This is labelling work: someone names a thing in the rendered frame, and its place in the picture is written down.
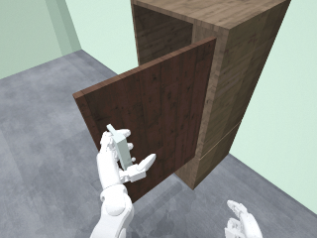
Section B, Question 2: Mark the handle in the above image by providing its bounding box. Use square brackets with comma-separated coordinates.
[106, 124, 133, 171]

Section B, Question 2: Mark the robot right hand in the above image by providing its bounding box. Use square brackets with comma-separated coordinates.
[224, 200, 263, 238]

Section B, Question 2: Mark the cupboard door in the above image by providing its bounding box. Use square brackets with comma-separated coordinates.
[72, 36, 217, 204]

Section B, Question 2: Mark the left robot forearm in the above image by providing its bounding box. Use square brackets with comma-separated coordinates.
[90, 183, 135, 238]

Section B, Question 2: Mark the robot left hand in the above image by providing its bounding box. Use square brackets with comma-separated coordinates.
[96, 129, 157, 190]

